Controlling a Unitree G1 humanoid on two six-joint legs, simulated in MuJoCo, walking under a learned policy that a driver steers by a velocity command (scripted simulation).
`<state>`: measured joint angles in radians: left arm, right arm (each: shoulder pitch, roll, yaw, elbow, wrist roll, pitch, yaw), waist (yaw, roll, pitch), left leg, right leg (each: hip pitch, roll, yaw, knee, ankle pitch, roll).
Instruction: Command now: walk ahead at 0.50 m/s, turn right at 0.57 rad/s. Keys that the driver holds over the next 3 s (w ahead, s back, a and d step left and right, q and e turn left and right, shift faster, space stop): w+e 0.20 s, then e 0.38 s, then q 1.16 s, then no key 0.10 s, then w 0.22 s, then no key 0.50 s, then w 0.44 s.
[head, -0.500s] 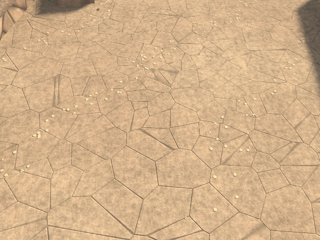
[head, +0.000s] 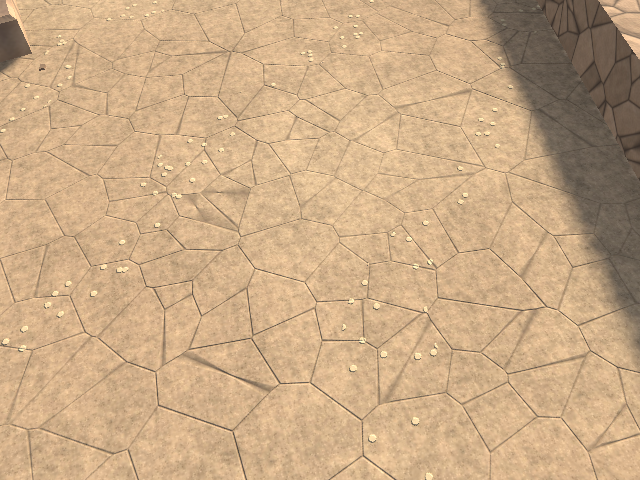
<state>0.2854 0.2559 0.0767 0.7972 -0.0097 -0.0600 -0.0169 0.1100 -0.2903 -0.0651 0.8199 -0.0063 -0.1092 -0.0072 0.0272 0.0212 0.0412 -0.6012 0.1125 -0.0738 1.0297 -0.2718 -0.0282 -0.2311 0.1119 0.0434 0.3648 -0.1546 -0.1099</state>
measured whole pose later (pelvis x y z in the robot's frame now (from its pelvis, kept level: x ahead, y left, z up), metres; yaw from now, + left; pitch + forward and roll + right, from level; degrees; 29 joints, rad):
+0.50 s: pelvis +0.24 +0.06 +0.00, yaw -18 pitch +2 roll +1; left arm 0.22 0.32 0.09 0.66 -0.02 0.03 0.03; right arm 0.14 -0.26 -0.06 0.79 -0.02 -0.06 -0.01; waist -0.01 -0.04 0.07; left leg -0.29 0.02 0.11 0.40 -0.15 0.03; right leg -0.61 -0.04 0.03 1.07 -0.38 0.06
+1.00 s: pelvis +0.29 +0.00 -0.01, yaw -16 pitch +0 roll -1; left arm 0.06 0.23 0.05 0.68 0.02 0.02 0.04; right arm 0.19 -0.31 -0.07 0.85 0.02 0.05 0.00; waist -0.04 0.01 0.04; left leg -0.41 0.06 0.05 0.92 -0.51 -0.06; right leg -0.27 -0.04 -0.12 0.51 -0.24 -0.02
